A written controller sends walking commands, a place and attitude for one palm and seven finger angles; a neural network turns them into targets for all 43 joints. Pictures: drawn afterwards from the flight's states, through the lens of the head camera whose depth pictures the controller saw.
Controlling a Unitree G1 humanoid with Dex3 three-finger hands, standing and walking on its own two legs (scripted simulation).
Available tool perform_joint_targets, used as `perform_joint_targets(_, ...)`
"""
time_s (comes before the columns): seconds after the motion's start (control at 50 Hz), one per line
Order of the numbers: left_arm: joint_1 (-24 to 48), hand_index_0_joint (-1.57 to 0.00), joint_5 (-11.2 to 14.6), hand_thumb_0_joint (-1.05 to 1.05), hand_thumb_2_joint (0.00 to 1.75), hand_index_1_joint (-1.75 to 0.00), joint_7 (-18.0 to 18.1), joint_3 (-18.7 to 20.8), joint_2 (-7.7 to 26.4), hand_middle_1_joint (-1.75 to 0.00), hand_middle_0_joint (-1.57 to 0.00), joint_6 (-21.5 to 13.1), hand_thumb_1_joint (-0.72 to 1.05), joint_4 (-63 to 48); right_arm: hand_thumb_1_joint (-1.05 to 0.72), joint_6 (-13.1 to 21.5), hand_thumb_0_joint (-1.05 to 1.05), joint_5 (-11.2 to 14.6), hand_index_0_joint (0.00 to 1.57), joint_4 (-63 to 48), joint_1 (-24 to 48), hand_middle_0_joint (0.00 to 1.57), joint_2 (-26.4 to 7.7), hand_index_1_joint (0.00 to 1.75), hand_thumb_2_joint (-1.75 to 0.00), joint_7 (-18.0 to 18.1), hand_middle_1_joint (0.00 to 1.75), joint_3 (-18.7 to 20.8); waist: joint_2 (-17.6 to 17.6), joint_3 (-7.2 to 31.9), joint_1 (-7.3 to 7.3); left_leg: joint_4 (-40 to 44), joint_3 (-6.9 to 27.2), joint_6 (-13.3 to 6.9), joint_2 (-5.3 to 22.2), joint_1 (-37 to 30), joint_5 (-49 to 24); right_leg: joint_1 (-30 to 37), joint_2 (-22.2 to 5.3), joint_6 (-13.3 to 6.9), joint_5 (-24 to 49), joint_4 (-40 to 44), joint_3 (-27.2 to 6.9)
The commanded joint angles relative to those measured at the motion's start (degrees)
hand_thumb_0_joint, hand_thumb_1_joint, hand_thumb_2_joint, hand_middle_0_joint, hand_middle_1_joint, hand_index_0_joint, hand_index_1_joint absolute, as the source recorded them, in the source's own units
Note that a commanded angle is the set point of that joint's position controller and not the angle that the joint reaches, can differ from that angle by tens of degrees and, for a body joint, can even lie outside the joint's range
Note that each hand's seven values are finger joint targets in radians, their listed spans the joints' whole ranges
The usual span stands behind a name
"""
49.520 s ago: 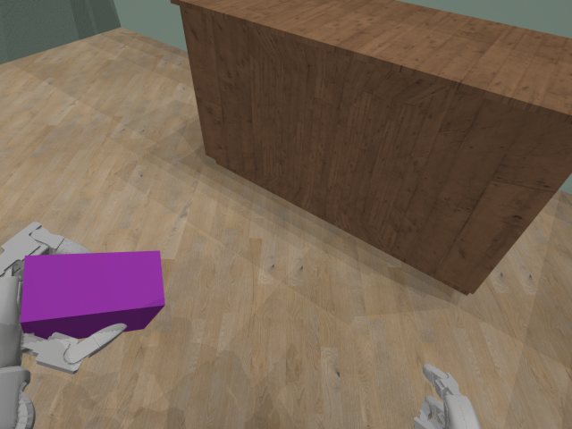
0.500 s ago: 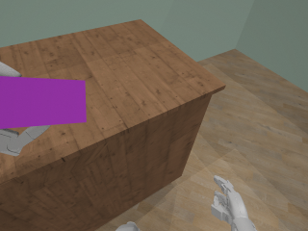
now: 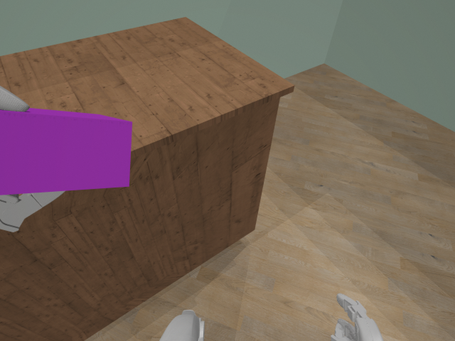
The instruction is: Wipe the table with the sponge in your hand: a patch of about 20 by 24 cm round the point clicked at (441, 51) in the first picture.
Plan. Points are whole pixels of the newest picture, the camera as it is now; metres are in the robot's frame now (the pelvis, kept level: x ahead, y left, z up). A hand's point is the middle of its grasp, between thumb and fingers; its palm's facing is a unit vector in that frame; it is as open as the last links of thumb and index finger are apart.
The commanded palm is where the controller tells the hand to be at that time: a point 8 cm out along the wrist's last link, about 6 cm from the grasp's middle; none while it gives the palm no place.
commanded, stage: stop stepping back and stand still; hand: left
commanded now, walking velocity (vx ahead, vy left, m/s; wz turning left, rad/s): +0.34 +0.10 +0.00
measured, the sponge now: (69, 144) +0.24 +0.17 +0.30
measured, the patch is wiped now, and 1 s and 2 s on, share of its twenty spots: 1.00 1.00 1.00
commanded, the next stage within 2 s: stand and wait in 1.50 s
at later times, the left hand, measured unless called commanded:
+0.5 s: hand out of the picture +0.11 +0.22 +0.32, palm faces +0.59 -0.74 -0.33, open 10.1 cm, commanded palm +0.04 +0.27 +0.32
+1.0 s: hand out of the picture +0.11 +0.19 +0.30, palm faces +0.54 -0.76 -0.36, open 10.1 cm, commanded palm +0.05 +0.25 +0.32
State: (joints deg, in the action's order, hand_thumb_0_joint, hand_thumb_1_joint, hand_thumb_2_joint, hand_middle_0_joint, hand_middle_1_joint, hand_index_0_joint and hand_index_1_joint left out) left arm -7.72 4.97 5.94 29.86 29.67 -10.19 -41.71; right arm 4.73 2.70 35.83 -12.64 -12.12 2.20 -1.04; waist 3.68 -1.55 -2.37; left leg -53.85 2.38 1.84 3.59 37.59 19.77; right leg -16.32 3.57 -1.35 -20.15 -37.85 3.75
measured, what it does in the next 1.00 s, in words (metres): walks backwards: left foot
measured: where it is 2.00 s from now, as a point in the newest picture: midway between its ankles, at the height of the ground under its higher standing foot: outside the picture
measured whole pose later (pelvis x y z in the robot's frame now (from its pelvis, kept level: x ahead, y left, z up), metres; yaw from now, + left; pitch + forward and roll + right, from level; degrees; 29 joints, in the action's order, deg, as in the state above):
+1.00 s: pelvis -0.09 -0.05 +0.01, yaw +4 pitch -1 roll -1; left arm -15.0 4.7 7.2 29.4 26.7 -7.5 -38.9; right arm 2.1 2.7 37.9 -12.2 -13.0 2.0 -0.6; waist 1.5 0.3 -1.6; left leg -41.0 -0.6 -1.9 2.4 19.1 20.6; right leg -18.2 1.7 -2.6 -13.9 -32.8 4.1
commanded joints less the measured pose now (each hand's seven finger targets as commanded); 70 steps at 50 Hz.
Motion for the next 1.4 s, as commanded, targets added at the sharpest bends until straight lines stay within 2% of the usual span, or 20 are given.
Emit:
perform_joint_targets(0.0, 6.05, -1.2, 1.22, 0.0, 1.3, -1.6, 2.05, 9.83, 13.28, -1.6, -1.2, 0.61, 0.1, -1.51, -0.9, -0.28, 0.0, 1.47, 0.2, -8.99, 6.99, 0.2, -3.83, 0.3, -0.9, 0.83, 0.3, 0.98, -10.07, 5.46, -0.82, -33.58, 5.2, 0.06, -0.11, -8.71, 1.34, -15.83, -21.1, -9.22, 12.97, 20.54, -14.75)
perform_joint_targets(0.16, 4.74, -1.2, -0.35, 0.0, 1.3, -1.6, 2.31, 6.91, 12.31, -1.6, -1.2, 1.0, 0.1, -0.32, -0.9, -0.01, 0.0, 0.33, 0.2, -9.42, 6.11, 0.2, -7.14, 0.3, -0.9, 2.0, 0.3, 2.92, -5.32, 12.15, 1.09, 28.93, -4.96, -5.36, -1.56, -24.01, 2.97, -1.25, -13.92, -2.47, 8.69, 9.06, -10.53)
perform_joint_targets(0.22, 5.12, -1.2, -0.75, 0.0, 1.3, -1.6, 2.38, 9.29, 15.12, -1.6, -1.2, -0.25, 0.1, -11.25, -0.9, 1.35, 0.0, -0.04, 0.2, -10.03, 3.88, 0.2, -7.72, 0.3, -0.9, 1.5, 0.3, 4.51, 8.85, 19.72, 1.7, 31.6, 0.44, -9.65, 9.21, -37.31, -23.54, -8.72, -1.18, 2.46, 0.57, -18.2, 3.89)
perform_joint_targets(0.24, 12.4, -1.2, -0.83, 0.0, 1.3, -1.6, 2.25, 5.72, 13.83, -1.6, -1.2, -0.49, 0.1, -14.38, -0.9, 2.31, 0.0, -0.4, 0.2, -9.55, 6.38, 0.2, -6.39, 0.3, -0.9, 1.09, 0.3, 3.24, 19.75, 10.53, -1.85, 35.05, 16.59, -15.09, 14.19, -29.54, -16.04, -20.84, -3.2, 2.95, -10.02, -25.71, -1.66)
perform_joint_targets(0.26, 17.84, -1.2, -2.02, 0.0, 1.3, -1.6, 1.82, 5.16, 13.47, -1.6, -1.2, -1.17, 0.1, -15.17, -0.9, 3.46, 0.0, -0.61, 0.2, -7.39, 5.49, 0.2, -5.96, 0.3, -0.9, 0.53, 0.3, 3.12, 18.06, 4.65, -1.2, 38.99, 22.18, -18.3, 17.26, -24.55, -6.46, -26.77, -4.9, 2.3, -8.2, -34.27, -7.52)
perform_joint_targets(0.3, 9.78, -1.2, -2.06, 0.0, 1.3, -1.6, 1.63, 5.59, 11.73, -1.6, -1.2, -0.91, 0.1, -3.23, -0.9, 4.53, 0.0, 1.18, 0.2, -4.49, 3.31, 0.2, -6.61, 0.3, -0.9, -0.67, 0.3, 3.36, 4.17, 3.12, 0.95, 34.17, 12.19, -14.87, 15.05, -24.69, -5.55, -26.84, -6.68, 1.1, -5.46, -28.9, -7.57)
perform_joint_targets(0.36, 15.55, -1.2, -2.11, 0.0, 1.3, -1.6, 1.19, 4.67, 11.7, -1.6, -1.2, -0.29, 0.1, -1.83, -0.9, 4.25, 0.0, 0.53, 0.2, -6.47, 4.64, 0.2, -7.67, 0.3, -0.9, -0.15, 0.3, 2.63, 13.47, 3.5, 1.38, 32.33, 4.84, -10.4, 10.23, -17.82, 1.88, -10.97, -5.29, 1.08, -3.72, -5.21, -1.81)
perform_joint_targets(0.42, 15.26, -1.2, -2.0, 0.0, 1.3, -1.6, 0.67, 3.89, 11.34, -1.6, -1.2, 1.95, 0.1, 4.46, -0.9, 2.59, 0.0, 0.0, 0.2, -7.99, 5.61, 0.2, -8.2, 0.3, -0.9, 0.55, 0.3, 2.13, 0.68, 6.49, 2.68, 14.41, -0.82, -7.17, 2.96, -6.07, 16.39, 10.89, -2.87, 1.0, 4.49, 10.5, 1.17)
perform_joint_targets(0.48, 14.85, -1.2, -0.53, 0.0, 1.3, -1.6, -0.12, 4.06, 11.84, -1.6, -1.2, 2.04, 0.1, 4.87, -0.9, 0.58, 0.0, 1.03, 0.2, -7.33, 5.95, 0.2, -7.25, 0.3, -0.9, 0.08, 0.3, 3.07, -21.06, 9.31, 1.69, -20.91, 0.6, -3.7, -2.59, -3.72, 9.55, -0.12, -22.37, -7.95, -17.6, 29.16, -33.5)
perform_joint_targets(0.56, 9.49, -1.2, 0.59, 0.0, 1.3, -1.6, 0.68, 6.42, 11.45, -1.6, -1.2, 0.96, 0.1, -6.55, -0.9, -1.03, 0.0, 0.34, 0.2, -7.96, 8.95, 0.2, -4.31, 0.3, -0.9, 0.35, 0.3, 1.33, -7.72, 8.44, 0.23, 5.87, -0.81, -5.29, 2.64, -21.11, 5.36, -13.95, -19.63, -7.07, -16.58, 21.81, -15.62)
perform_joint_targets(0.6, 5.63, -1.2, 0.07, 0.0, 1.3, -1.6, 2.36, 7.14, 12.63, -1.6, -1.2, 0.51, 0.1, -8.31, -0.9, -0.02, 0.0, -0.85, 0.2, -7.75, 8.4, 0.2, -4.52, 0.3, -0.9, 1.84, 0.3, 0.62, -2.6, 10.5, 0.15, 24.62, -6.21, -6.0, -1.42, -29.09, 6.34, -12.61, -13.59, -4.63, -18.81, 13.25, -9.04)
perform_joint_targets(0.66, 11.03, -1.2, -0.97, 0.0, 1.3, -1.6, 3.92, 7.34, 13.23, -1.6, -1.2, -0.58, 0.1, -8.06, -0.9, 2.2, 0.0, -1.15, 0.2, -8.68, 6.41, 0.2, -7.47, 0.3, -0.9, 2.01, 0.3, 2.21, 17.98, 8.72, 0.03, 41.3, 21.11, -14.92, 14.75, -27.24, 14.5, -19.28, -1.13, 1.51, -11.86, -22.25, -0.28)
perform_joint_targets(0.72, 9.88, -1.2, -2.1, 0.0, 1.3, -1.6, 3.47, 6.57, 12.81, -1.6, -1.2, 0.63, 0.1, 1.14, -0.9, 3.31, 0.0, -0.04, 0.2, -5.14, 4.58, 0.2, -5.57, 0.3, -0.9, 0.52, 0.3, 1.8, 5.98, 4.86, 0.83, 36.22, 14.23, -13.9, 12.83, -24.28, 3.11, -20.56, -6.27, 1.47, -6.82, -20.19, -6.13)
perform_joint_targets(0.8, 6.1, -1.2, -1.5, 0.0, 1.3, -1.6, 2.44, 5.16, 10.32, -1.6, -1.2, 1.47, 0.1, 0.84, -0.9, 2.19, 0.0, -0.4, 0.2, -8.06, 5.94, 0.2, -7.68, 0.3, -0.9, 0.76, 0.3, 1.88, 2.32, 7.22, 2.37, 23.43, 2.23, -7.27, 5.34, -13.43, 4.2, 8.41, -3.28, 1.94, 6.84, 13.96, 0.19)
perform_joint_targets(0.84, 5.38, -1.2, -1.25, 0.0, 1.3, -1.6, 1.67, 5.39, 11.98, -1.6, -1.2, 1.73, 0.1, -0.09, -0.9, 1.36, 0.0, -0.32, 0.2, -9.23, 6.96, 0.2, -7.0, 0.3, -0.9, 0.36, 0.3, 2.7, -14.5, 7.06, 1.08, 3.39, -4.25, -3.66, -2.03, -6.11, 8.17, 10.42, -17.2, -4.56, 9.23, 22.69, -20.2)
perform_joint_targets(0.88, 3.8, -1.2, -0.18, 0.0, 1.3, -1.6, 1.98, 6.26, 10.82, -1.6, -1.2, 0.59, 0.1, -4.2, -0.9, 1.39, 0.0, 0.6, 0.2, -8.18, 6.83, 0.2, -6.73, 0.3, -0.9, -0.5, 0.3, 3.46, -11.5, 8.47, 1.35, -3.14, 0.35, -3.06, -0.15, -8.88, 5.94, 6.35, -22.68, -8.77, 7.81, 25.42, -27.24)
perform_joint_targets(0.92, 2.19, -1.2, 0.36, 0.0, 1.3, -1.6, 2.65, 8.03, 11.45, -1.6, -1.2, -0.64, 0.1, -8.97, -0.9, 0.81, 0.0, 0.22, 0.2, -8.01, 7.31, 0.2, -4.98, 0.3, -0.9, -0.6, 0.3, 2.37, -7.87, 8.23, 1.04, 9.7, 1.12, -3.89, 2.06, -16.51, 3.89, 1.49, -21.5, -7.82, 10.06, 20.64, -20.35)
perform_joint_targets(1.0, 1.62, -1.2, -0.04, 0.0, 1.3, -1.6, 4.67, 8.28, 10.98, -1.6, -1.2, -2.26, 0.1, -11.64, -0.9, 1.43, 0.0, -1.13, 0.2, -8.07, 8.98, 0.2, -7.61, 0.3, -0.9, 1.36, 0.3, 3.07, 7.58, 8.96, 1.99, 32.59, 8.3, -6.66, 6.83, -25.69, -3.93, -1.61, -6.32, 0.06, 4.55, 7.93, -6.5)
perform_joint_targets(1.14, 4.65, -1.2, -0.47, 0.0, 1.3, -1.6, 3.9, 4.87, 8.16, -1.6, -1.2, -0.39, 0.1, 0.06, -0.9, 1.6, 0.0, -0.11, 0.2, -7.93, 7.79, 0.2, -6.61, 0.3, -0.9, 1.11, 0.3, 2.93, -3.21, 9.15, 1.26, 24.05, 0.86, -3.72, 1.41, -23.59, -10.84, 6.41, -9.74, -0.4, 17.8, 16.65, -11.41)
perform_joint_targets(1.38, -1.16, -1.2, 0.38, 0.0, 1.3, -1.6, 3.97, 7.02, 9.07, -1.6, -1.2, -1.84, 0.1, -9.39, -0.9, 0.67, 0.0, -0.82, 0.2, -9.62, 9.77, 0.2, -6.03, 0.3, -0.9, 0.85, 0.3, 2.37, 2.35, 11.97, 2.18, 29.31, 1.82, -3.55, 3.62, -26.67, -21.29, 9.37, -7.13, 0.54, 22.92, 13.7, -7.11)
